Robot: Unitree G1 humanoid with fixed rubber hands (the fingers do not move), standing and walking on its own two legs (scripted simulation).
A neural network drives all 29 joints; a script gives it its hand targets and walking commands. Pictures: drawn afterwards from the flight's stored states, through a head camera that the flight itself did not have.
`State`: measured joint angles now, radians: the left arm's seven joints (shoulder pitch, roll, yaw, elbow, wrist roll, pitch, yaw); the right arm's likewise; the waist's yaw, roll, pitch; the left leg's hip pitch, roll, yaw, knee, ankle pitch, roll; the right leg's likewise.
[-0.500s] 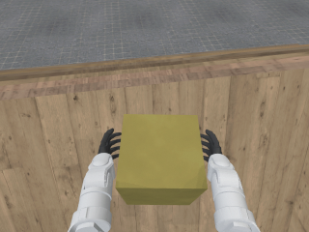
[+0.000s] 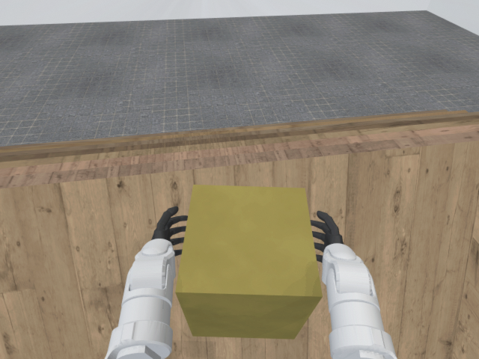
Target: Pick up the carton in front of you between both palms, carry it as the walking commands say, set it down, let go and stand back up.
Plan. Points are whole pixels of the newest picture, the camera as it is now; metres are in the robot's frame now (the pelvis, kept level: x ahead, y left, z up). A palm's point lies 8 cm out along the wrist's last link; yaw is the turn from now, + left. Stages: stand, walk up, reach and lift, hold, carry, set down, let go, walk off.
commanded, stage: reach and lift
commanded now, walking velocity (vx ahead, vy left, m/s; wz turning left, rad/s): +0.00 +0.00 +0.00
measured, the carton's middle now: (246, 265) +0.31 +0.00 -0.05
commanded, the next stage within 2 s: hold in 0.68 s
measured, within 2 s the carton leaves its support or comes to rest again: neither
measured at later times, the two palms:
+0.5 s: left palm (162, 240) +0.31 +0.15 +0.04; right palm (333, 244) +0.30 -0.15 +0.04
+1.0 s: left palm (159, 239) +0.30 +0.15 +0.06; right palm (337, 243) +0.29 -0.15 +0.06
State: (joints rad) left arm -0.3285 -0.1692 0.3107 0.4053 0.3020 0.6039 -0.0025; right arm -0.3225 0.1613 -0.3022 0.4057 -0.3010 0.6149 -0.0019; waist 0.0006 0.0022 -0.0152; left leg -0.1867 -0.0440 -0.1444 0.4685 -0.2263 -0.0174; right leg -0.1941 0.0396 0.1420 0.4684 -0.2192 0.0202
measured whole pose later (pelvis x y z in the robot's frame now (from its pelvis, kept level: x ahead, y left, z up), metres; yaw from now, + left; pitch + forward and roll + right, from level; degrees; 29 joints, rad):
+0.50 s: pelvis +0.02 +0.00 +0.01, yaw +0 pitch -4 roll +0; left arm -0.27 -0.15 0.24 0.32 0.29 0.66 0.00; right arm -0.26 0.15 -0.23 0.32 -0.28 0.67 -0.01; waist 0.00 0.00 -0.02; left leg -0.10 -0.03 -0.14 0.38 -0.21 -0.02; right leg -0.11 0.04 0.14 0.38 -0.20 0.01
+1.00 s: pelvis +0.01 +0.00 +0.01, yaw +0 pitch -7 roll +0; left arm -0.28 -0.16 0.24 0.26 0.29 0.76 -0.01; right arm -0.28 0.15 -0.23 0.26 -0.28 0.77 0.00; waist 0.00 0.00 0.00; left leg -0.04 -0.03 -0.14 0.36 -0.19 -0.02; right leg -0.05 0.03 0.14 0.36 -0.19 0.01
